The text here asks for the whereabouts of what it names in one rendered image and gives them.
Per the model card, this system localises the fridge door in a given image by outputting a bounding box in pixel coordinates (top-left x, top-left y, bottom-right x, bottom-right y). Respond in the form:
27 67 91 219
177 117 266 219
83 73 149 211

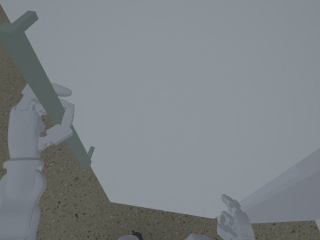
0 0 320 219

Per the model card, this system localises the robot left hand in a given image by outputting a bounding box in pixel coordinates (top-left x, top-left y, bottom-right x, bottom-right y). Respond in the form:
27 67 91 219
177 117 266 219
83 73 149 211
7 82 75 159

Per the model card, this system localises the robot right hand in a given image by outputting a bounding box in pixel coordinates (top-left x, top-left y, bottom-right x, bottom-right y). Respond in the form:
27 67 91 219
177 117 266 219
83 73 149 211
217 194 255 240

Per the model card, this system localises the robot left forearm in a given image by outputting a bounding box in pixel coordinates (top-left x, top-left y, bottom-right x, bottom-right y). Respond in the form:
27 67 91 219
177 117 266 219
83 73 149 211
0 157 47 240

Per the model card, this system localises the handle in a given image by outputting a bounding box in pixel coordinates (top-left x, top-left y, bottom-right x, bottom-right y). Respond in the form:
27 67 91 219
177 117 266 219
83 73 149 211
0 10 95 169

